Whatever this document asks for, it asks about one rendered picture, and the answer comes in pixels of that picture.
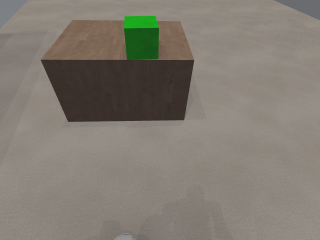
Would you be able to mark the pedestal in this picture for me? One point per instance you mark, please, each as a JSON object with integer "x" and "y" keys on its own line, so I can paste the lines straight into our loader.
{"x": 94, "y": 82}

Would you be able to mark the carton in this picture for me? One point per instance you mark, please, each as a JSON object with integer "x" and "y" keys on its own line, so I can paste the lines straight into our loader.
{"x": 141, "y": 37}

